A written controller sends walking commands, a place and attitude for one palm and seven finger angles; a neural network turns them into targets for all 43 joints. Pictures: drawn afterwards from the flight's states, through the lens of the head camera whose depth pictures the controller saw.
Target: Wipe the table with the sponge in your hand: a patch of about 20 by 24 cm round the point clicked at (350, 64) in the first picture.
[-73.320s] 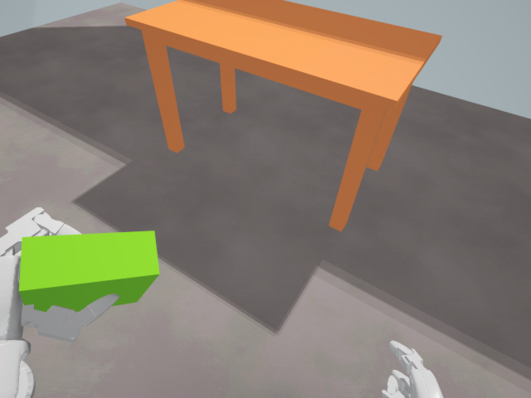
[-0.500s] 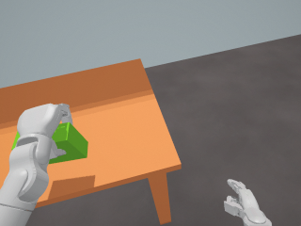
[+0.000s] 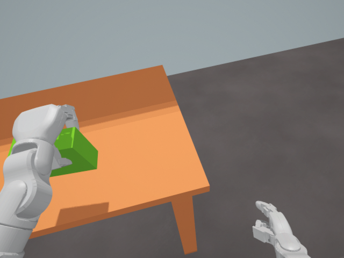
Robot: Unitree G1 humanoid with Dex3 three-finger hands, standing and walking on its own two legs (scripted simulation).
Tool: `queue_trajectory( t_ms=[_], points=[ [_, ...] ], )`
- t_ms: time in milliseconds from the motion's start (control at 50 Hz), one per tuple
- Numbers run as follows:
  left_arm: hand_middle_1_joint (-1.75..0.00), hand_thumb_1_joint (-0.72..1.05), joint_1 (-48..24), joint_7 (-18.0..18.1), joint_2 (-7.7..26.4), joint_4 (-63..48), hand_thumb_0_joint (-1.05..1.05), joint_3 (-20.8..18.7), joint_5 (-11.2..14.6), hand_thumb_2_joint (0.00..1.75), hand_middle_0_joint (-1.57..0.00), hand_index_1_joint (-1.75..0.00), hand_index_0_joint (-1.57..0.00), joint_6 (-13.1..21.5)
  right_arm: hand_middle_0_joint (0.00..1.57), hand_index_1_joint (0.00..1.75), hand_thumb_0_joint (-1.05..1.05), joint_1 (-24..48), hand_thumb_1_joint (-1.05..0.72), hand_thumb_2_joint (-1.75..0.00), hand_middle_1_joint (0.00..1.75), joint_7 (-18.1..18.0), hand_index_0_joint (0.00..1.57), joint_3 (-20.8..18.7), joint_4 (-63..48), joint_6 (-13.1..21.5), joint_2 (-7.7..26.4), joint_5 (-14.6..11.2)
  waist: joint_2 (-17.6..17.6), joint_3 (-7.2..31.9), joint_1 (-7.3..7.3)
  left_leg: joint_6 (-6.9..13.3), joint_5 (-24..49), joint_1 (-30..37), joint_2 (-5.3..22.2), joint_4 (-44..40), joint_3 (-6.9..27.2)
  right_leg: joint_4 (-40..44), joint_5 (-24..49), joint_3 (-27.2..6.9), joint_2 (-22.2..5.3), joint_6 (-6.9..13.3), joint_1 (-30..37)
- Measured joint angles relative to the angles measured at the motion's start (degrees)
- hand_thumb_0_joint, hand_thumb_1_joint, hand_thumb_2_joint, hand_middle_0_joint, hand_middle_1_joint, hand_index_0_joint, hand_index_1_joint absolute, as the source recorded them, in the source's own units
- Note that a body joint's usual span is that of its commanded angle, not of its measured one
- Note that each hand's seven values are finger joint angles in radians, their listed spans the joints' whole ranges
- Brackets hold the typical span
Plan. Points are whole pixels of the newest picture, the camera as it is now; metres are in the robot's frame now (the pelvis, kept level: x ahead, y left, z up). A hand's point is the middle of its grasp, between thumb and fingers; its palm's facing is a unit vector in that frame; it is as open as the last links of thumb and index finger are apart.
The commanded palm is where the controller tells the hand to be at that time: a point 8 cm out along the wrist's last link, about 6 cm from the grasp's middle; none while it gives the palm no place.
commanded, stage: bring the sponge back beside the body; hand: left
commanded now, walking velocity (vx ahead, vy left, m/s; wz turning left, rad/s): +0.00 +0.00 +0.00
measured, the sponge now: (63, 157) +0.28 +0.31 +0.11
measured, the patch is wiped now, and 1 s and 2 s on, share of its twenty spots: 1.00 1.00 1.00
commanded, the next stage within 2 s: step back with the hand held close in 1.64 s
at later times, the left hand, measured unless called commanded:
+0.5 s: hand (49, 162) +0.24 +0.29 +0.15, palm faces +0.08 -0.08 -0.99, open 9.1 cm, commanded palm +0.21 +0.29 +0.22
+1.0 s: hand (49, 185) +0.20 +0.28 +0.14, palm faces +0.06 -0.09 -0.99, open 9.1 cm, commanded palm +0.17 +0.28 +0.20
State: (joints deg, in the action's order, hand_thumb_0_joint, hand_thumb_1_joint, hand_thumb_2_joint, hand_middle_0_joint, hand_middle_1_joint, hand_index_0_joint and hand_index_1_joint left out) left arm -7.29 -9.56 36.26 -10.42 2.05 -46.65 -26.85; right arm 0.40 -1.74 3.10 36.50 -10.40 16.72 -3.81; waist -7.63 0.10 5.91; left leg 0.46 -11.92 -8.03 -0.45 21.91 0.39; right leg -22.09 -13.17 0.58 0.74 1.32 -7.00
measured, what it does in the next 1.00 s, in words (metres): stands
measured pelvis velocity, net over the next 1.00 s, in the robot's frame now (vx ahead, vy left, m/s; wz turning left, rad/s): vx -0.01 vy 0.00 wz -0.01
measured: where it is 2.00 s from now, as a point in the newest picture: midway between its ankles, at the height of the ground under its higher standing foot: outside the picture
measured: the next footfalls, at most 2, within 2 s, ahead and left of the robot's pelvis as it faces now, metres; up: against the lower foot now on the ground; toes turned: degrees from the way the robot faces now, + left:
none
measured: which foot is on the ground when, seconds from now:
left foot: down 0.00-1.00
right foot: down 0.00-1.00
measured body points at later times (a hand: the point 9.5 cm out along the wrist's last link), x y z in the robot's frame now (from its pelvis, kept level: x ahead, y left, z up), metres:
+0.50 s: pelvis +0.00 +0.00 +0.00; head -0.01 -0.05 +0.45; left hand +0.23 +0.29 +0.21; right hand +0.24 -0.20 -0.09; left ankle +0.00 +0.12 -0.75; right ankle -0.01 -0.11 -0.75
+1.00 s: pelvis -0.01 +0.00 +0.00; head -0.03 -0.05 +0.44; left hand +0.19 +0.28 +0.19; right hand +0.24 -0.20 -0.09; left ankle +0.00 +0.12 -0.75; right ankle -0.01 -0.11 -0.75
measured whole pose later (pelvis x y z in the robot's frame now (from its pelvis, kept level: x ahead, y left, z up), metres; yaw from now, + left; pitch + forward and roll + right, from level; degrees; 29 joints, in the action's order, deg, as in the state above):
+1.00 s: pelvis -0.01 +0.00 +0.00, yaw -1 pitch -5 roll +0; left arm 13.0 -5.1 34.1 -21.9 0.0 -45.7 -23.0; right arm -0.6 -2.1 2.5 35.8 -9.1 16.1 -2.7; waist -7.8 -0.9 7.3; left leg 0.3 -12.0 -6.6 0.0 23.3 0.1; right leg -23.1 -12.9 0.1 1.3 1.5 -5.6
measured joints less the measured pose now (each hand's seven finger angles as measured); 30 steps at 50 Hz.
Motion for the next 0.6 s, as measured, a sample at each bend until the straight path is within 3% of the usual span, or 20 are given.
queue_trajectory(
  t_ms=[120, 280, 600],
  points=[
    [-1.46, -0.49, 1.04, -0.95, -0.12, -0.23, -0.02, 0.32, 0.25, 1.04, -0.82, -1.48, -0.90, 0.17, 0.20, 0.30, 0.01, -0.56, -0.90, -0.90, 0.30, -0.32, 0.20, -0.09, -0.17, 0.15, 0.41, -0.09, 0.02, -0.30, 0.14, 0.15, -0.04, -0.39, -0.19, 0.45, 0.22, -0.36, -0.11, 0.22, -0.18, -0.12, -0.25],
    [-1.46, -0.49, 5.10, 0.82, -0.30, -2.89, -0.02, -0.67, 0.76, 1.04, -0.83, -1.48, -0.90, 3.22, 0.20, 0.30, 0.01, -1.31, -0.91, -0.90, 0.30, -0.43, 0.20, -0.41, -0.23, 0.62, -0.07, 0.36, 0.53, -0.83, 0.37, 0.13, -0.24, 0.11, -0.06, 0.68, 0.11, -0.26, -0.06, 0.08, -0.05, -0.11, 0.35],
    [-1.46, -0.49, 12.95, 2.50, -1.24, -8.20, -0.02, -1.74, 1.32, 1.04, -0.83, -1.48, -0.90, 3.14, 0.20, 0.30, 0.01, -0.77, -0.90, -0.90, 0.30, -0.54, 0.20, -0.65, -0.39, 1.09, -0.19, 0.63, 0.16, -0.81, 1.09, 0.28, -0.31, 0.69, -0.08, 1.15, 0.00, -0.36, 0.11, -0.07, -0.05, -0.28, 1.06]
  ],
)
